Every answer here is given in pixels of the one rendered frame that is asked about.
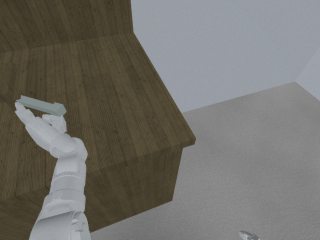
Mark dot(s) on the counter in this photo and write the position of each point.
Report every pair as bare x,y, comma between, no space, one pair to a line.
84,54

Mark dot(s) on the robot left upper arm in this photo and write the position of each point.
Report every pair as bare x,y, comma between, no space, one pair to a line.
72,225

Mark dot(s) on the right robot hand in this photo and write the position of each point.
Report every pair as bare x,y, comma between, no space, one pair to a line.
248,236

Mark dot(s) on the robot left forearm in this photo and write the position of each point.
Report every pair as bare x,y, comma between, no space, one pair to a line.
67,186

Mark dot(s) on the tap lever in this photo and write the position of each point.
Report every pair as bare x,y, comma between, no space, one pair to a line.
55,109

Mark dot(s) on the left robot hand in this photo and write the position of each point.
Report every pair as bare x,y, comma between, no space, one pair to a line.
39,128

